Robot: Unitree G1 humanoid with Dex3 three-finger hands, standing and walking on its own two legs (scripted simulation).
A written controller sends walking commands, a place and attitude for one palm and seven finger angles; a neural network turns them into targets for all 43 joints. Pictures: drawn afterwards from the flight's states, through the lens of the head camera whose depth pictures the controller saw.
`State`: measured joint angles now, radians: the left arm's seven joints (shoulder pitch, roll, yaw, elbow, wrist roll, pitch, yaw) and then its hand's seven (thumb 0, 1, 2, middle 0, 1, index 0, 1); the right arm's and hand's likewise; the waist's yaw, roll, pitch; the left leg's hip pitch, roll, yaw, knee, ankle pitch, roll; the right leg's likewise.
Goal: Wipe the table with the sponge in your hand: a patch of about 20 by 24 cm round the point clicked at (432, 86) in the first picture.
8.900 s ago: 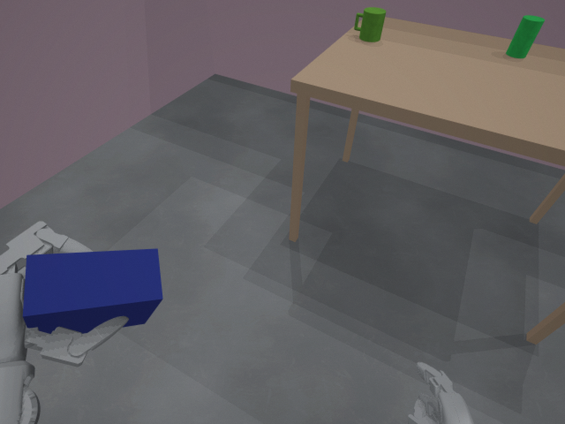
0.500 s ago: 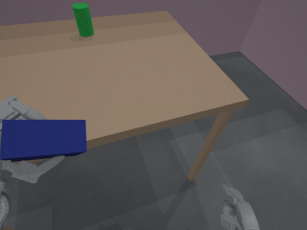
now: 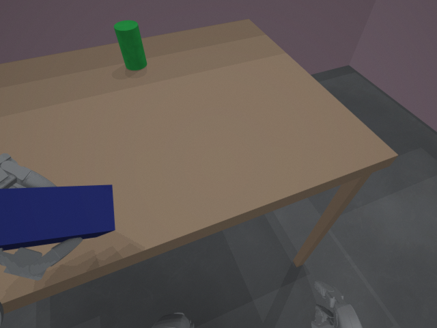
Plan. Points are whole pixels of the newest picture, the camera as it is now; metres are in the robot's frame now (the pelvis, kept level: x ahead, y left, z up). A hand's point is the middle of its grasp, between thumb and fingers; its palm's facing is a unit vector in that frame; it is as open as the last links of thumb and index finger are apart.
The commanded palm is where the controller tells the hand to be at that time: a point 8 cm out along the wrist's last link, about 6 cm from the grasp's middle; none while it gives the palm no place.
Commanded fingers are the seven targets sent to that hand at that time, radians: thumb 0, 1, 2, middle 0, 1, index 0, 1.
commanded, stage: come to a stop and stand still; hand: left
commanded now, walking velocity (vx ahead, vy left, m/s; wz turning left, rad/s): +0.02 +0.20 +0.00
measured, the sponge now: (71, 216) +0.23 +0.20 +0.17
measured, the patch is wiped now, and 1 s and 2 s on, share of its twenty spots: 0.00 0.00 0.00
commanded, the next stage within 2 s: look again from close up in 1.48 s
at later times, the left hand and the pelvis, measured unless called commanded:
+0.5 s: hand (3, 201) +0.24 +0.30 +0.18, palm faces +0.43 -0.84 -0.35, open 9.7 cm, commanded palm +0.18 +0.32 +0.19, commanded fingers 0.00 0.10 1.30 -1.20 -1.60 -1.20 -1.60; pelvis +0.02 +0.05 +0.01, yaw -1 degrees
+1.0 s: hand (7, 205) +0.24 +0.29 +0.17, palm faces +0.30 -0.88 -0.37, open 9.7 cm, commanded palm +0.18 +0.34 +0.19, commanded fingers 0.00 0.10 1.30 -1.20 -1.60 -1.20 -1.60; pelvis +0.01 +0.07 +0.02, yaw -3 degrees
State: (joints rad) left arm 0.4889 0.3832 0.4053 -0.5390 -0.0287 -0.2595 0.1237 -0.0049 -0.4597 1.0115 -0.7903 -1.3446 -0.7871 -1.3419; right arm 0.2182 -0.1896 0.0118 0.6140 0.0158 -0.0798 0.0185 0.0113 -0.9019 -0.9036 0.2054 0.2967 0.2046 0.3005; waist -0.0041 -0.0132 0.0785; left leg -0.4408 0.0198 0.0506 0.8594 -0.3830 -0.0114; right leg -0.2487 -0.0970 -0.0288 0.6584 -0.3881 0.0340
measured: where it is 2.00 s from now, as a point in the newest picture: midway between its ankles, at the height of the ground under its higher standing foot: outside the picture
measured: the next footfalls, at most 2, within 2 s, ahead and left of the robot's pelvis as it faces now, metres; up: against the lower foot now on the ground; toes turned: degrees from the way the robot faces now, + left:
right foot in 0.26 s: +0.07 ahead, -0.05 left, +0.00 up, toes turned -1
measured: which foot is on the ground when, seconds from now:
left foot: down 0.00-1.00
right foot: down 0.00-0.06, up 0.08-0.24, down 0.26-1.00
